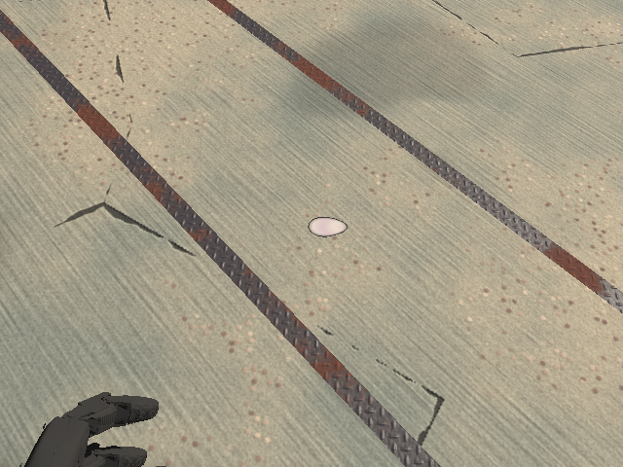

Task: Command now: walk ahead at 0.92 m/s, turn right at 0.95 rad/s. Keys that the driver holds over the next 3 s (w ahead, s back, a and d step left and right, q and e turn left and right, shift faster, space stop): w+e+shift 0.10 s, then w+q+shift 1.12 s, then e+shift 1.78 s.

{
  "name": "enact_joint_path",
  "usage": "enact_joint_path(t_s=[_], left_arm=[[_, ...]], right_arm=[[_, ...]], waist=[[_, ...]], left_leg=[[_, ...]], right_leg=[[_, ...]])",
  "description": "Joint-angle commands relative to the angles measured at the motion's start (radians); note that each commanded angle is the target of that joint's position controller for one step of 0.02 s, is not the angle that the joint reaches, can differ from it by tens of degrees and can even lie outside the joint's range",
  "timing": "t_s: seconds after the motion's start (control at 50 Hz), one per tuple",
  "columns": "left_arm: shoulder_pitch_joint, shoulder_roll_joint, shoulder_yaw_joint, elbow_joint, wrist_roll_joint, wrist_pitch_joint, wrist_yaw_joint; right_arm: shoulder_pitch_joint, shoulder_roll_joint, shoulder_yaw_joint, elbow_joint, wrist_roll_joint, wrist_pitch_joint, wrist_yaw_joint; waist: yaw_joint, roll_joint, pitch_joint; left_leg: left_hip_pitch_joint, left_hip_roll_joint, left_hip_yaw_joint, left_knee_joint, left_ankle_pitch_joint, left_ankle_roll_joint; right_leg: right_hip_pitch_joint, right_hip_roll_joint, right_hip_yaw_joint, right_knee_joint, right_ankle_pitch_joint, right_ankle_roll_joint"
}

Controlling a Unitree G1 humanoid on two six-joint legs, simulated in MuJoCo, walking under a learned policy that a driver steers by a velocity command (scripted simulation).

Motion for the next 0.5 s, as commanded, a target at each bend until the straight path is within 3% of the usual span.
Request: enact_joint_path(t_s=[0.02, 0.04, 0.06, 0.08, 0.1, 0.14, 0.16, 0.18, 0.24, 0.26, 0.3, 0.34, 0.38, 0.4, 0.42, 0.44, 0.46, 0.48, 0.5], left_arm=[[0.451, 0.242, 0.101, 0.11, -0.017, -0.009, 0.064], [0.416, 0.343, 0.124, 0.072, -0.002, 0.01, 0.065], [0.448, 0.298, 0.124, 0.074, -0.006, 0.011, 0.074], [0.427, 0.263, 0.115, 0.097, -0.012, 0.002, 0.083], [0.39, 0.219, 0.104, 0.105, -0.006, -0.011, 0.088], [0.305, 0.134, 0.068, 0.098, -0.002, -0.045, 0.104], [0.306, 0.103, 0.054, 0.108, -0.01, -0.064, 0.101], [0.315, 0.102, 0.05, 0.125, -0.015, -0.083, 0.093], [0.376, 0.098, 0.046, 0.161, -0.022, -0.122, 0.07], [0.394, 0.087, 0.041, 0.169, -0.027, -0.132, 0.067], [0.447, 0.104, 0.038, 0.198, -0.034, -0.148, 0.072], [0.456, 0.137, 0.041, 0.213, -0.022, -0.152, 0.087], [0.437, 0.175, 0.05, 0.207, -0.003, -0.139, 0.114], [0.411, 0.188, 0.055, 0.201, 0.016, -0.124, 0.128], [0.373, 0.2, 0.061, 0.19, 0.034, -0.106, 0.14], [0.293, 0.214, 0.068, 0.169, 0.041, -0.089, 0.147], [0.203, 0.196, 0.066, 0.153, 0.034, -0.087, 0.144], [0.309, 0.003, 0.018, 0.079, 0.0, -0.115, 0.115], [0.312, 0.037, -0.005, 0.037, -0.006, -0.135, 0.112]], right_arm=[[-0.149, -0.141, -0.035, -0.131, -0.016, -0.018, 0.025], [-0.197, -0.134, -0.028, -0.257, 0.02, -0.041, 0.033], [-0.326, -0.198, -0.034, -0.292, 0.012, -0.061, 0.033], [-0.324, -0.18, -0.026, -0.299, 0.015, -0.072, 0.032], [-0.302, -0.173, -0.021, -0.28, 0.006, -0.068, 0.029], [-0.193, -0.136, -0.008, -0.233, -0.022, -0.02, 0.038], [-0.176, -0.117, -0.004, -0.224, -0.028, 0.002, 0.044], [-0.22, -0.101, 0.002, -0.241, -0.024, 0.016, 0.051], [-0.417, -0.078, 0.014, -0.304, 0.012, 0.019, 0.066], [-0.451, -0.068, 0.017, -0.306, 0.022, 0.014, 0.073], [-0.497, -0.049, 0.022, -0.306, 0.039, 0.008, 0.086], [-0.494, -0.072, 0.015, -0.29, 0.046, 0.003, 0.089], [-0.438, -0.12, -0.002, -0.251, 0.041, 0.006, 0.087], [-0.343, -0.153, -0.015, -0.219, 0.04, 0.011, 0.082], [-0.167, -0.191, -0.033, -0.161, 0.039, 0.018, 0.076], [0.05, -0.228, -0.056, -0.092, 0.039, 0.025, 0.066], [0.213, -0.268, -0.084, -0.046, 0.039, 0.034, 0.05], [0.087, -0.321, -0.096, -0.05, 0.012, 0.042, 0.043], [-0.018, -0.29, -0.099, -0.106, 0.02, 0.042, 0.049]], waist=[[0.233, -0.002, -0.199], [0.195, -0.146, -0.33], [0.244, 0.034, -0.281], [0.186, 0.073, -0.147], [0.122, 0.148, -0.046], [0.017, 0.163, 0.006], [-0.002, 0.147, 0.018], [-0.002, 0.111, 0.055], [0.061, 0.052, 0.137], [0.082, 0.057, 0.13], [0.113, 0.047, 0.1], [0.101, 0.006, 0.069], [0.055, -0.057, -0.01], [-0.004, -0.081, -0.069], [-0.092, -0.092, -0.146], [-0.208, -0.077, -0.195], [-0.303, 0.041, -0.19], [-0.055, 0.417, -0.214], [-0.059, 0.235, -0.356]], left_leg=[[-0.75, 0.054, -0.096, 0.92, 0.208, 0.094], [-1.079, -0.081, -0.24, 1.209, 0.036, 0.052], [-1.171, -0.017, -0.365, 1.176, 0.177, 0.064], [-1.147, 0.018, -0.362, 1.087, 0.214, 0.064], [-1.078, 0.053, -0.352, 0.997, 0.208, 0.055], [-0.946, 0.106, -0.342, 0.899, 0.166, 0.036], [-0.92, 0.12, -0.325, 0.843, 0.143, 0.03], [-0.913, 0.127, -0.294, 0.773, 0.165, 0.027], [-0.912, 0.12, -0.216, 0.512, 0.421, 0.065], [-0.863, 0.099, -0.187, 0.407, 0.521, 0.085], [-0.791, 0.046, -0.143, 0.26, 0.677, 0.134], [-0.765, -0.023, -0.135, 0.176, 0.707, 0.167], [-0.702, -0.111, -0.107, 0.157, 0.636, 0.178], [-0.614, -0.152, -0.101, 0.168, 0.574, 0.189], [-0.456, -0.19, -0.103, 0.191, 0.51, 0.204], [-0.284, -0.166, -0.15, 0.147, 0.468, 0.241], [-0.114, -0.104, -0.251, 0.091, 0.397, 0.306], [0.223, 0.134, -0.747, 0.151, 0.486, 0.48], [0.233, 0.222, -1.081, -0.09, 0.166, 0.562]], right_leg=[[0.924, -0.11, 0.329, -0.115, -0.155, -0.099], [1.111, -0.303, 0.917, -0.326, -0.281, -0.269], [1.067, -0.303, 0.949, -0.445, -0.271, -0.237], [0.905, -0.291, 0.873, -0.488, -0.184, -0.213], [0.725, -0.252, 0.774, -0.51, -0.074, -0.182], [0.496, -0.183, 0.581, -0.525, 0.044, -0.15], [0.431, -0.162, 0.52, -0.545, 0.084, -0.139], [0.352, -0.14, 0.461, -0.584, 0.138, -0.126], [0.314, -0.062, 0.277, -0.648, 0.443, -0.033], [0.324, -0.041, 0.227, -0.656, 0.548, 0.007], [0.426, -0.079, 0.18, -0.719, 0.739, 0.054], [0.592, -0.123, 0.126, -0.7, 0.989, 0.095], [0.743, -0.158, 0.082, -0.582, 1.315, 0.141], [0.778, -0.184, 0.067, -0.441, 1.457, 0.16], [0.762, -0.201, 0.057, -0.22, 1.548, 0.173], [0.678, -0.196, 0.044, 0.102, 1.517, 0.181], [0.462, -0.065, 0.017, 0.61, 0.955, 0.178], [-0.138, 0.095, 0.14, 1.022, -0.255, 0.244], [-0.249, 0.05, 0.3, 1.026, -0.189, 0.211]])
Next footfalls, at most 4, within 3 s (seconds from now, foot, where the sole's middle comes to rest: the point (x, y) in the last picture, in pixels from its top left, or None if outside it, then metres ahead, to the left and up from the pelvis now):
0.46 left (290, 368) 0.65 0.00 -0.73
0.86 right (345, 215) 1.07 -0.17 -0.73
1.30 left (206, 144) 1.35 0.21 -0.73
1.74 right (219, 88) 1.60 0.18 -0.73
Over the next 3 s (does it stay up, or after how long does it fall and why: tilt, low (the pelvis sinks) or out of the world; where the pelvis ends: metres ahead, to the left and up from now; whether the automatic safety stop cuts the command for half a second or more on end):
stays up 1.48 0.21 0.04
